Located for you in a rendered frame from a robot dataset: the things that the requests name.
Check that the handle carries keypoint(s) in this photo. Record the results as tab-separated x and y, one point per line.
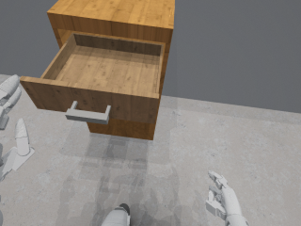
87	116

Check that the robot left hand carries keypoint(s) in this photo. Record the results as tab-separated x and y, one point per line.
10	94

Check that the drawer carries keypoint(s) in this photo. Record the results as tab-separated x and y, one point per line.
97	71

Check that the right robot forearm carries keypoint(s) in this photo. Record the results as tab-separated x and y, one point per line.
236	220

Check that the cabinet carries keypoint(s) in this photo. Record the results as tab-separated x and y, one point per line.
140	20

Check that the robot right hand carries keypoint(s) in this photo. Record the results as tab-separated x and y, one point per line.
226	202

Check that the left robot foot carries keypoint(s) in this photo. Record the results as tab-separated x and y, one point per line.
126	207

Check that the left robot thigh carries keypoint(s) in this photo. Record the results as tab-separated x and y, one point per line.
117	218

